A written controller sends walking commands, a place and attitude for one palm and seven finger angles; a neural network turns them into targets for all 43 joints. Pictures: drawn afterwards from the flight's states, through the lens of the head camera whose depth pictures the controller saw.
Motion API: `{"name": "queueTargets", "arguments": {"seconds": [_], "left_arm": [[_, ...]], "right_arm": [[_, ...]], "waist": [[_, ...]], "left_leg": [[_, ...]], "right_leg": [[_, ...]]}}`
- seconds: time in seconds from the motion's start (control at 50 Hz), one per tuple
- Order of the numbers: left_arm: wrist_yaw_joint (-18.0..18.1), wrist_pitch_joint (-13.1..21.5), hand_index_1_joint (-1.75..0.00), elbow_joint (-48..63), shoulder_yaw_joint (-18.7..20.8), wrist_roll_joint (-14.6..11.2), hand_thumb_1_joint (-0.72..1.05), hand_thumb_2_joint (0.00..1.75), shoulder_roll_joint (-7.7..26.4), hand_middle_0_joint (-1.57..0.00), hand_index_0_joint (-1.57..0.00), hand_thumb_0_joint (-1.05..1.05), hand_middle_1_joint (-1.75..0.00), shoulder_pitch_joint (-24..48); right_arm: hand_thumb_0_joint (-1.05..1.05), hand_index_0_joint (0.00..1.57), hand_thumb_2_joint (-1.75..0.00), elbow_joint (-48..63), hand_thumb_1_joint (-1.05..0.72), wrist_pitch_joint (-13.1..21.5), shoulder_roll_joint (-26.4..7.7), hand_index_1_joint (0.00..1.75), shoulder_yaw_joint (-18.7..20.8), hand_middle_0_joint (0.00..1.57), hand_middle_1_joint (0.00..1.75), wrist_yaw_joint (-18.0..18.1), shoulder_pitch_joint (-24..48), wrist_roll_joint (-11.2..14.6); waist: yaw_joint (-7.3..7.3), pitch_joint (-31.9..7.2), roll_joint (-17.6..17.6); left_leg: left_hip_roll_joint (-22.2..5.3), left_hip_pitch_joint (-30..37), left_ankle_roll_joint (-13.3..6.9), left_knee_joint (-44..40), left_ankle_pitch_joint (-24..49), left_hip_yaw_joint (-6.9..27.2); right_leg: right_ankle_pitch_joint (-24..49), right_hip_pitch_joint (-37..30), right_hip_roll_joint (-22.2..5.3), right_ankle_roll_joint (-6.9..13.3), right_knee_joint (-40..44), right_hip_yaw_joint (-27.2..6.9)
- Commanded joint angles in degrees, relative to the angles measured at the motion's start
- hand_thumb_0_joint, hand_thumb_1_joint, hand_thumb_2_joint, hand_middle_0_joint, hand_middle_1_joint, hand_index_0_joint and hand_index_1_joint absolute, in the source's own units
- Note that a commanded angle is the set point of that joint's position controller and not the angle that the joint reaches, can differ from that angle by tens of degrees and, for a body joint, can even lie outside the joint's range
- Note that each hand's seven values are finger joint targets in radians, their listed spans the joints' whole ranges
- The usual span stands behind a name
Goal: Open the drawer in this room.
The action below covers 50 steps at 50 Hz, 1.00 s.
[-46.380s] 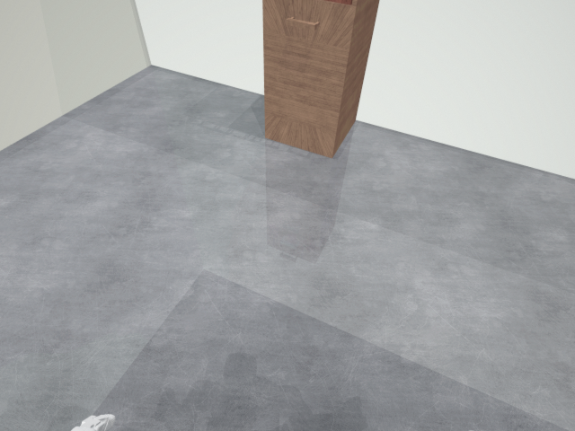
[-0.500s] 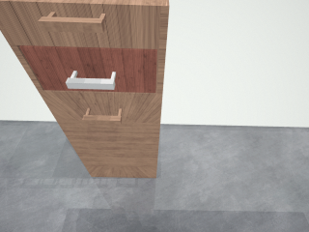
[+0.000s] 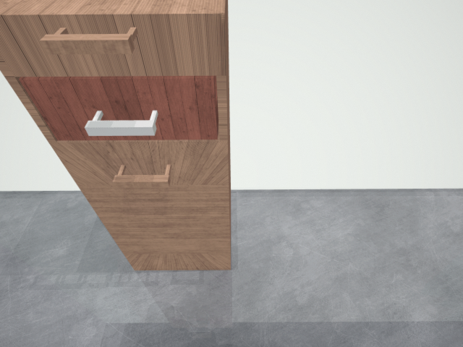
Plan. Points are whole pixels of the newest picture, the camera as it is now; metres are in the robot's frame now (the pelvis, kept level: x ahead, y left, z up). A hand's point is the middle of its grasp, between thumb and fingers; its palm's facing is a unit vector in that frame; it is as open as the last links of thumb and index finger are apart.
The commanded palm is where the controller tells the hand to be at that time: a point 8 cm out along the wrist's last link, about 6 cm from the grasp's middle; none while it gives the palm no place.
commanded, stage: come to a stop and stand still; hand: left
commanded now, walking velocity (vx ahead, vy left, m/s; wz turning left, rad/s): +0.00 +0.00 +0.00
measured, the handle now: (124, 121) +0.52 +0.27 +0.10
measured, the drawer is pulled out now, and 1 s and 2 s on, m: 0.00 0.00 0.00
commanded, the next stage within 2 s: look again from close up in 1.20 s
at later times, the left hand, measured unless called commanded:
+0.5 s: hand out of the picture +0.02 +0.17 -0.18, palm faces +0.03 -0.98 -0.19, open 7.4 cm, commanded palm none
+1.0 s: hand out of the picture +0.00 +0.21 -0.18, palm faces +0.03 -0.98 -0.19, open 7.4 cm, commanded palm none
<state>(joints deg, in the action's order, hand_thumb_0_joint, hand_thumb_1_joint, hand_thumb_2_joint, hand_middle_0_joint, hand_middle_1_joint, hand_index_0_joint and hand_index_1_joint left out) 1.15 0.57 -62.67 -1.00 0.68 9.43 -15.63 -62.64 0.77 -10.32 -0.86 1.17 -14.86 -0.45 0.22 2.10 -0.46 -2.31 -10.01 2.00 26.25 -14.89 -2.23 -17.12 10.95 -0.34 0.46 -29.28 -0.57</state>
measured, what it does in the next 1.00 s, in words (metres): stands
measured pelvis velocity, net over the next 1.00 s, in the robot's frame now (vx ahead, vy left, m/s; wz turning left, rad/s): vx -0.01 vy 0.03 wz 0.01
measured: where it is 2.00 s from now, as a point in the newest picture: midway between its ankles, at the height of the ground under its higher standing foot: outside the picture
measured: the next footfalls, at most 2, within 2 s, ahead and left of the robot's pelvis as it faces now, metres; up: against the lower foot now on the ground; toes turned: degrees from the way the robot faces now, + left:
none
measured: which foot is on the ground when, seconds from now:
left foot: down 0.00-1.00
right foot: down 0.00-1.00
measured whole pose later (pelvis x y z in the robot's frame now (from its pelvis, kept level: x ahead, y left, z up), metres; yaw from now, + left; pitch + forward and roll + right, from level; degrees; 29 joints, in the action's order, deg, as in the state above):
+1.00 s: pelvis -0.01 +0.03 +0.00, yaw +0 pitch -2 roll +0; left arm 1.7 -0.1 -61.1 -0.4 1.1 10.2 -16.5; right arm -60.3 0.7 -9.4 -0.2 1.2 -15.8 -0.7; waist 0.2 0.5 1.2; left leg -0.8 -12.0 -0.6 30.5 -16.4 -2.8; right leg -16.5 11.0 -2.0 -1.8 -29.7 -0.8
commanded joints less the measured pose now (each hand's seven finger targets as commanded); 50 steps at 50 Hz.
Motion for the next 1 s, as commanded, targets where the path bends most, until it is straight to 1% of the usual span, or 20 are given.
{"name": "queueTargets", "arguments": {"seconds": [0.0,0.08,0.2,0.28,0.38,0.52,0.56,0.58,0.6,0.62,0.64,0.66,0.68,0.7,0.74,0.8,0.86,0.88,0.92,0.98], "left_arm": [[0.7,1.0,-0.3,1.7,1.4,-0.2,0.9,0.9,7.5,-0.2,-0.2,0.0,-0.3,-2.4],[0.6,1.1,-0.3,1.3,1.5,-0.2,0.9,0.9,7.3,-0.2,-0.2,0.0,-0.3,-2.7],[0.6,1.0,-0.3,1.1,1.7,-0.1,0.9,0.9,7.0,-0.2,-0.2,0.0,-0.3,-2.8],[0.6,1.1,-0.3,0.8,1.7,-0.2,0.9,0.9,6.5,-0.2,-0.2,0.0,-0.3,-3.2],[0.7,1.1,-0.3,0.4,1.8,-0.2,0.9,0.9,6.0,-0.2,-0.2,0.0,-0.3,-3.5],[0.8,0.8,-0.3,0.4,1.8,-0.1,0.9,0.9,5.5,-0.2,-0.2,0.0,-0.3,-3.5],[0.7,0.9,-0.3,0.3,1.8,-0.1,0.9,0.9,5.6,-0.2,-0.2,0.0,-0.3,-3.7],[3.3,2.1,-0.3,-2.0,2.4,0.5,0.9,0.9,7.0,-0.2,-0.2,0.0,-0.3,-8.8],[2.9,2.8,-0.3,-0.4,2.3,0.2,0.9,0.9,9.7,-0.2,-0.2,0.0,-0.3,-6.7],[2.6,2.8,-0.3,1.1,2.2,0.0,0.9,0.9,8.8,-0.2,-0.2,0.0,-0.3,-5.9],[2.5,2.5,-0.3,1.3,1.9,-0.2,0.9,0.9,7.7,-0.2,-0.2,0.0,-0.3,-4.4],[2.4,2.2,-0.3,1.7,1.6,-0.3,0.9,0.9,6.5,-0.2,-0.2,0.0,-0.3,-4.1],[2.3,2.0,-0.3,2.0,1.6,-0.3,0.9,0.9,5.7,-0.2,-0.2,0.0,-0.3,-4.3],[2.2,1.6,-0.3,2.2,1.6,-0.1,0.9,0.9,5.5,-0.2,-0.2,0.0,-0.3,-3.8],[1.9,1.1,-0.3,2.2,1.5,0.0,0.9,0.9,5.5,-0.2,-0.2,0.0,-0.3,-4.0],[1.6,0.4,-0.3,2.5,1.3,0.2,0.9,0.9,5.3,-0.2,-0.2,0.0,-0.3,-3.7],[1.2,0.2,-0.3,3.0,1.2,0.3,0.9,0.9,5.5,-0.2,-0.2,0.0,-0.3,-3.8],[1.1,0.2,-0.3,3.2,1.3,0.3,0.9,0.9,5.4,-0.2,-0.2,0.0,-0.3,-3.8],[1.0,0.1,-0.3,3.5,1.3,0.3,0.9,0.9,5.6,-0.2,-0.2,0.0,-0.3,-4.1],[0.9,0.1,-0.3,3.4,1.3,0.3,0.9,0.9,5.5,-0.2,-0.2,0.0,-0.3,-4.6]], "right_arm": [[0.0,0.2,-0.9,1.2,-0.9,0.7,-4.8,0.3,1.2,0.2,0.3,0.3,-2.8,-0.2],[0.0,0.2,-0.9,0.5,-0.9,0.7,-4.6,0.3,1.1,0.2,0.3,0.4,-3.2,-0.2],[0.0,0.2,-0.9,-0.3,-0.9,0.6,-3.9,0.3,1.1,0.2,0.3,0.4,-4.0,-0.1],[0.0,0.2,-0.9,-0.6,-0.9,0.8,-3.9,0.3,1.1,0.2,0.3,0.6,-4.4,-0.2],[0.0,0.2,-0.9,-0.8,-0.9,0.9,-3.9,0.3,1.1,0.2,0.3,0.8,-4.5,-0.2],[0.0,0.2,-0.9,-1.0,-0.9,0.7,-3.5,0.3,1.2,0.2,0.3,0.9,-4.4,-0.1],[0.0,0.2,-0.9,-0.9,-0.9,0.8,-3.6,0.3,1.2,0.2,0.3,0.9,-4.2,-0.1],[0.0,0.2,-0.9,3.3,-0.9,1.0,-5.5,0.3,2.0,0.2,0.3,0.4,2.6,0.3],[0.0,0.2,-0.9,6.1,-0.9,0.3,-3.9,0.3,1.6,0.2,0.3,-0.1,1.9,0.5],[0.0,0.2,-0.9,5.2,-0.9,0.4,-1.5,0.3,1.5,0.2,0.3,0.1,-2.6,0.1],[0.0,0.2,-0.9,4.2,-0.9,0.7,-2.4,0.3,1.8,0.2,0.3,0.3,-4.9,0.0],[0.0,0.2,-0.9,3.8,-0.9,0.8,-3.5,0.3,1.9,0.2,0.3,0.3,-5.4,-0.1],[0.0,0.2,-0.9,3.7,-0.9,0.8,-4.4,0.3,2.1,0.2,0.3,0.5,-5.5,-0.1],[0.0,0.2,-0.9,3.6,-0.9,0.8,-4.7,0.3,2.1,0.2,0.3,0.5,-5.7,-0.3],[0.0,0.2,-0.9,3.9,-0.9,0.6,-4.6,0.3,2.0,0.2,0.3,0.5,-3.8,-0.3],[0.0,0.2,-0.9,4.3,-0.9,0.4,-5.1,0.3,1.9,0.2,0.3,0.3,-3.5,-0.4],[0.0,0.2,-0.9,4.8,-0.9,0.3,-5.4,0.3,2.0,0.2,0.3,0.2,-2.8,-0.4],[0.0,0.2,-0.9,4.9,-0.9,0.3,-5.5,0.3,2.0,0.2,0.3,0.1,-2.9,-0.5],[0.0,0.2,-0.9,4.8,-0.9,0.7,-5.9,0.3,2.1,0.2,0.3,0.2,-2.9,-0.5],[0.0,0.2,-0.9,4.9,-0.9,0.7,-6.2,0.3,2.1,0.2,0.3,0.1,-2.9,-0.5]], "waist": [[-0.27,0.9,1.8],[-0.12,0.4,1.2],[-0.03,1.6,0.8],[-0.02,0.4,0.3],[0.05,0.1,0.4],[0.06,2.3,0.0],[0.05,1.7,0.5],[2.31,3.2,1.8],[-0.95,0.0,3.0],[-1.73,-5.9,2.7],[-2.39,-8.8,4.1],[-1.88,-10.0,4.8],[-1.71,-9.7,3.0],[-1.42,-7.3,0.4],[-0.71,-2.3,-1.4],[-0.51,3.5,-2.3],[-0.34,5.0,-0.3],[-0.36,5.1,-1.0],[-0.05,4.2,-3.2],[0.16,3.1,-2.0]], "left_leg": [[-2.8,-0.2,-2.8,-4.0,5.1,2.2],[-2.6,-0.3,-2.5,-3.4,6.0,1.8],[-2.7,-0.8,-2.5,-3.3,5.7,1.8],[-3.2,0.1,-2.5,-3.1,9.0,1.9],[-3.6,0.7,-2.6,-3.0,10.9,2.1],[-3.8,0.2,-2.7,-3.9,10.5,2.3],[-3.7,0.7,-2.7,-3.8,10.8,2.3],[-3.8,-5.0,-0.8,10.0,11.1,-0.4],[-1.9,-5.5,-1.3,8.0,4.3,-0.4],[-0.3,-3.7,-2.5,5.0,0.9,-0.5],[-1.2,-2.2,-3.1,3.1,5.8,0.3],[-2.5,-0.2,-3.3,3.6,11.9,1.4],[-3.6,1.1,-3.4,3.5,16.8,2.0],[-4.3,0.9,-3.5,3.6,20.2,2.3],[-4.3,-0.9,-3.4,2.3,19.1,2.8],[-4.4,-5.0,-3.9,-1.3,9.9,4.6],[-3.8,-6.6,-4.1,-3.9,1.3,5.6],[-3.7,-6.8,-4.2,-4.6,-0.2,5.7],[-4.2,-6.7,-4.4,-6.0,-0.2,6.5],[-4.3,-6.8,-4.5,-7.2,-2.8,6.8]], "right_leg": [[7.7,2.6,-4.5,1.6,7.4,-5.0],[9.6,1.7,-4.9,1.8,7.6,-5.3],[8.8,2.0,-4.7,1.9,7.8,-4.9],[13.5,0.9,-4.7,1.9,6.9,-4.3],[15.9,0.4,-4.6,1.8,6.2,-3.8],[14.0,1.4,-4.2,1.5,6.4,-3.6],[14.5,1.1,-4.3,1.5,6.5,-3.7],[41.6,1.0,-9.4,-0.4,7.4,-8.4],[52.6,-3.5,-11.3,1.4,5.0,-8.0],[55.7,-7.3,-10.8,1.9,1.3,-7.4],[49.1,-8.0,-8.7,2.1,-0.5,-4.1],[40.6,-7.2,-7.1,1.7,-0.5,-2.9],[33.6,-5.4,-6.0,1.7,-0.2,-2.9],[26.6,-3.5,-4.9,1.7,0.0,-2.1],[18.6,-0.2,-4.5,1.6,1.5,-2.2],[7.3,2.6,-3.4,1.3,3.2,-2.3],[3.0,4.0,-3.4,1.2,4.4,-2.8],[2.6,4.2,-3.4,1.2,4.5,-2.7],[3.5,3.0,-3.3,0.9,3.9,-2.2],[3.8,2.2,-3.3,0.8,3.9,-1.7]]}}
